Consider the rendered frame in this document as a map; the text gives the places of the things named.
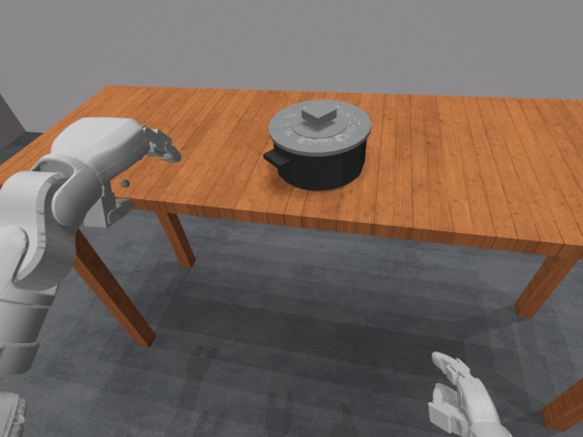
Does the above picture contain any knob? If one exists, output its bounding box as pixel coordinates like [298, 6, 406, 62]
[302, 101, 337, 127]

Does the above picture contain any lid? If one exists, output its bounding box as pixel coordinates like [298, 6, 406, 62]
[269, 99, 372, 157]

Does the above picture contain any robot left forearm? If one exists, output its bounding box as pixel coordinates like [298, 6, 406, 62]
[0, 153, 102, 379]

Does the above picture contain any robot right hand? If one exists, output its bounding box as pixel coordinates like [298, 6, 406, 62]
[428, 351, 501, 437]

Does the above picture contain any table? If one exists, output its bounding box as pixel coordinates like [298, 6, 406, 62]
[0, 86, 583, 432]

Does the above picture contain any pot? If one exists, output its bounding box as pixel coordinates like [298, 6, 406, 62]
[263, 139, 367, 191]

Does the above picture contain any robot left upper arm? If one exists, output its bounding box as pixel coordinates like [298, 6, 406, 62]
[0, 391, 27, 437]

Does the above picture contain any robot left hand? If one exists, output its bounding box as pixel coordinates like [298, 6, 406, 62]
[50, 117, 181, 229]

